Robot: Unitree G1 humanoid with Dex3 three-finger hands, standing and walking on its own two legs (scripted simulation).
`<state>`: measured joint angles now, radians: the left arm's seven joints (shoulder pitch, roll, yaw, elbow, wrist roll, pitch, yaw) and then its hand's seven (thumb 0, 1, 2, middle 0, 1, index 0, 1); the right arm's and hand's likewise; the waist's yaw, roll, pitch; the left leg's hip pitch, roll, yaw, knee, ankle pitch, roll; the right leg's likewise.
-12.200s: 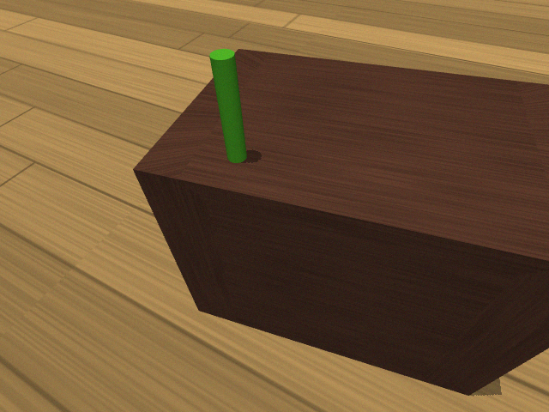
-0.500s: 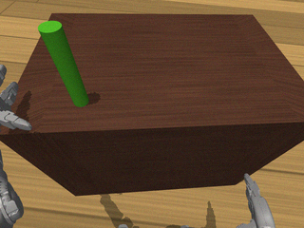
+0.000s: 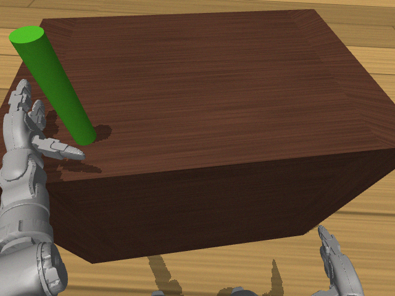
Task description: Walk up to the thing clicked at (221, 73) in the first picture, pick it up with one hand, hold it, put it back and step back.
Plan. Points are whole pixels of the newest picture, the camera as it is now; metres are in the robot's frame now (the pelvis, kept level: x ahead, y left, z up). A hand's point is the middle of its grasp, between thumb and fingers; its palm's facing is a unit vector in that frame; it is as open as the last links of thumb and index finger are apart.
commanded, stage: close in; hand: left
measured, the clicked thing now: (62, 97) +0.46 +0.23 +0.15
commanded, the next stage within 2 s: rest palm in 0.16 s
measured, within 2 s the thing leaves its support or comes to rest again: leaves its support in 1.58 s
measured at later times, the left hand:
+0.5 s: hand (78, 121) +0.46 +0.23 +0.09, palm faces +0.23 -0.97 +0.01, open 17.5 cm
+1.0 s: hand (76, 113) +0.47 +0.23 +0.10, palm faces +0.22 -0.98 -0.01, open 11.4 cm
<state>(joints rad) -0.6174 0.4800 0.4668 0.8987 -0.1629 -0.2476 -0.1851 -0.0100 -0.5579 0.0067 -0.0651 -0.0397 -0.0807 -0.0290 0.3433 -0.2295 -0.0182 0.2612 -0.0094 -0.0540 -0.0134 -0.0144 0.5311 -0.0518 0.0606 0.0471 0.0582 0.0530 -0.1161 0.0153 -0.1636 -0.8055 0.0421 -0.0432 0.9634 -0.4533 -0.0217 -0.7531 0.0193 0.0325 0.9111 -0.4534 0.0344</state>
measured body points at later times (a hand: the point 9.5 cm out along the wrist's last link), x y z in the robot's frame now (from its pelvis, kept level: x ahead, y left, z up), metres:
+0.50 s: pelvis -0.02 +0.00 +0.00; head +0.07 +0.02 +0.44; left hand +0.44 +0.28 +0.09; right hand +0.13 -0.27 -0.04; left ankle +0.00 +0.13 -0.68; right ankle -0.01 -0.14 -0.68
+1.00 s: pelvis +0.00 +0.00 +0.00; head +0.08 +0.02 +0.44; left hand +0.45 +0.28 +0.10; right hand +0.14 -0.26 -0.03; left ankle +0.00 +0.13 -0.68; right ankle -0.01 -0.14 -0.68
